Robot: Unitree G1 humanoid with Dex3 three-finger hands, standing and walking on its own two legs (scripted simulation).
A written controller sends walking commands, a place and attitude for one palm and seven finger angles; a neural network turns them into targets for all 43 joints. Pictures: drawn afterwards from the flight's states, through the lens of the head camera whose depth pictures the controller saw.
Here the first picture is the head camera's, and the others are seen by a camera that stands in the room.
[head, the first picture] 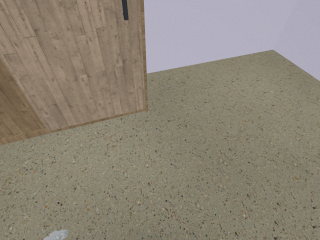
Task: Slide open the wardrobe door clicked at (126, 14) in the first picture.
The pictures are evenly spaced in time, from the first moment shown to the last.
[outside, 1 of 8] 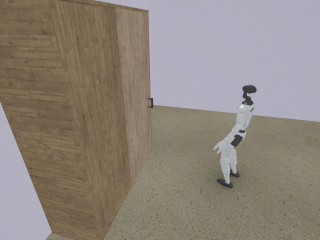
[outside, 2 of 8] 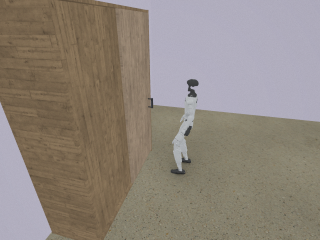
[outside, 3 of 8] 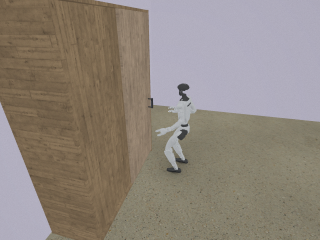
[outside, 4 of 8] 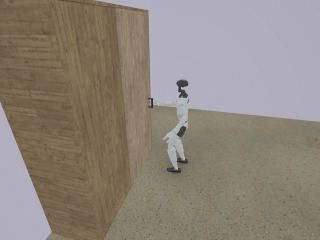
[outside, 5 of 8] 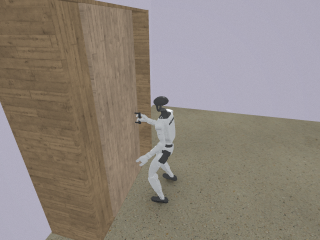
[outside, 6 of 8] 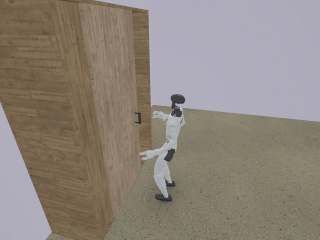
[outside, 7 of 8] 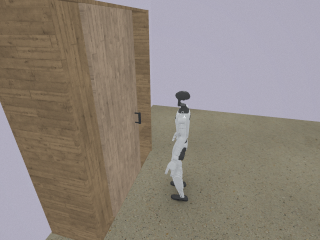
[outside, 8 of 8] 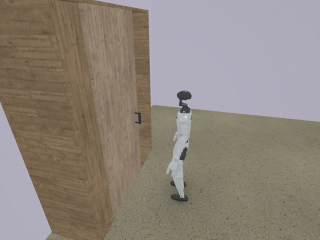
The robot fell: no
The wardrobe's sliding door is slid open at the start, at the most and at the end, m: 0.00 0.49 0.49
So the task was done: yes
